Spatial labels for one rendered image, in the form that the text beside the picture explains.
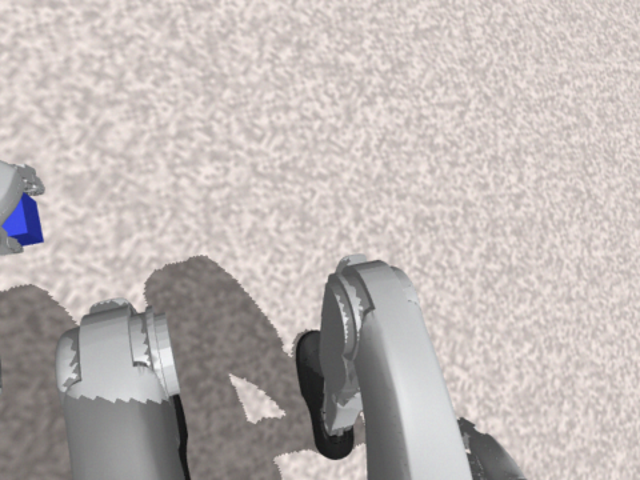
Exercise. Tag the left robot hand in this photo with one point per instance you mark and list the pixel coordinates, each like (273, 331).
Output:
(14, 180)

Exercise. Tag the left robot foot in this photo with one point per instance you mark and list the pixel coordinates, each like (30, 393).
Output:
(183, 435)

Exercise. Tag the right robot hand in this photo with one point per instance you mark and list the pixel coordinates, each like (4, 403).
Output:
(488, 459)

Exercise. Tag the cube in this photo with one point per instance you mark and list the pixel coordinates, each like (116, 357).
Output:
(24, 223)

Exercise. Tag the right robot foot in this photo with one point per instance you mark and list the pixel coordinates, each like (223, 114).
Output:
(311, 381)

